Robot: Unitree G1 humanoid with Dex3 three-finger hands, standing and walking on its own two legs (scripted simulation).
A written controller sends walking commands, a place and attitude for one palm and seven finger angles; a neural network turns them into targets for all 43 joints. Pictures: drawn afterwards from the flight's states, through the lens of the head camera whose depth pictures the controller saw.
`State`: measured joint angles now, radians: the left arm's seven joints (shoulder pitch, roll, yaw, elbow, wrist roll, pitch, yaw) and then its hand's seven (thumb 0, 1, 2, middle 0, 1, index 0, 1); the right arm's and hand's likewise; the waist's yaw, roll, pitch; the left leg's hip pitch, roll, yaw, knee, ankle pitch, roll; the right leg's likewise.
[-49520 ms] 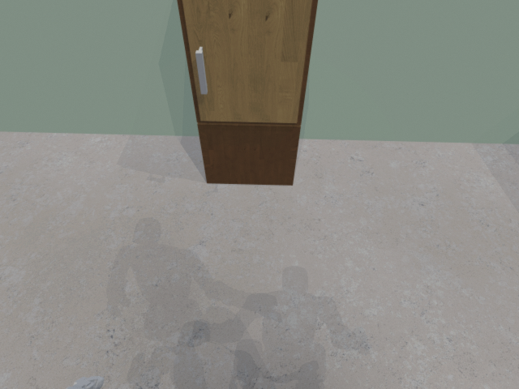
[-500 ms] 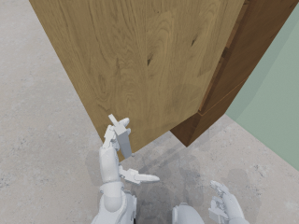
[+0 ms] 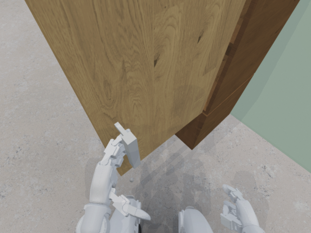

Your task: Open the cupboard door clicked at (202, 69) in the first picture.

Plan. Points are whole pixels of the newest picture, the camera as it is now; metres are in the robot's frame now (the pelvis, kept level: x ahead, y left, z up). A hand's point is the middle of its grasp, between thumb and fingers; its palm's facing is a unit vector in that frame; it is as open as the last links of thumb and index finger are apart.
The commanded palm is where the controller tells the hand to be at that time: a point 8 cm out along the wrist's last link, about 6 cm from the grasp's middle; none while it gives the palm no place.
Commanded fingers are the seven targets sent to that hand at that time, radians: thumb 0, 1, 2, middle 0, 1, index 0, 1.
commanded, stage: slide the hand sideways off the handle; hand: left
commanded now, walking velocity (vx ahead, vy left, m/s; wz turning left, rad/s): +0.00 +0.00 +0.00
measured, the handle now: (127, 146) +0.32 +0.09 +0.03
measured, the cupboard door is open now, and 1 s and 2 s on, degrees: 88 86 86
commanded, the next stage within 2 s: draw the hand back to the body in 0.64 s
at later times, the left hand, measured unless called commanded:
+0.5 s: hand (107, 192) +0.21 +0.12 +0.03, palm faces -0.04 -1.00 -0.03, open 16.0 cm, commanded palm +0.18 +0.19 +0.03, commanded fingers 0.00 -0.50 0.30 -0.15 -0.30 -0.15 -0.30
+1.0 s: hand (74, 193) +0.20 +0.17 +0.09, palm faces -0.01 -1.00 -0.05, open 16.3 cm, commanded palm +0.16 +0.22 +0.10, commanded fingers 0.00 -0.50 0.30 -0.15 -0.30 -0.15 -0.30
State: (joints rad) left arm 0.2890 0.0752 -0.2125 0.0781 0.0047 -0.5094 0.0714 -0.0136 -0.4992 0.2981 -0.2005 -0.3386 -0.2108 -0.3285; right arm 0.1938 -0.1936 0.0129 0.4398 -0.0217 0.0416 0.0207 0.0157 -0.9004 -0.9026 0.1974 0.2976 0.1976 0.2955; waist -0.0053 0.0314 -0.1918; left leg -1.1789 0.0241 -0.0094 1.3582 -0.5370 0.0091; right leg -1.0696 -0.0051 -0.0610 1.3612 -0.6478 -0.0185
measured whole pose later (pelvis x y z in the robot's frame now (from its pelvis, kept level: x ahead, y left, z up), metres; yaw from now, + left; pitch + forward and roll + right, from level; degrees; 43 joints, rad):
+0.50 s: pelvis +0.01 -0.02 -0.01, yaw +0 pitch +22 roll -2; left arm 0.48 0.16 0.00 -0.05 -0.17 -0.52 -0.18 -0.01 -0.50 0.30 -0.18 -0.31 -0.21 -0.33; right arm 0.16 -0.21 -0.03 0.46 0.00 0.00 -0.04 0.02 -0.90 -0.90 0.20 0.30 0.20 0.30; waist 0.01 0.03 -0.21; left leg -1.22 0.04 -0.04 1.41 -0.57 -0.02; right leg -1.11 0.02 -0.09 1.41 -0.69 -0.05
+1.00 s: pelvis +0.00 +0.00 +0.01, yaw +0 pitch +18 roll -4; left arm 0.56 0.22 0.08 -0.26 -0.24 -0.36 -0.19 -0.01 -0.50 0.30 -0.15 -0.30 -0.15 -0.30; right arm 0.22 -0.19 0.00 0.43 0.03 0.00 -0.07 0.02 -0.90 -0.90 0.20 0.30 0.20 0.30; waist 0.01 0.06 -0.19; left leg -1.10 0.03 -0.05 1.32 -0.53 0.01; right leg -0.97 0.01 -0.09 1.28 -0.62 -0.02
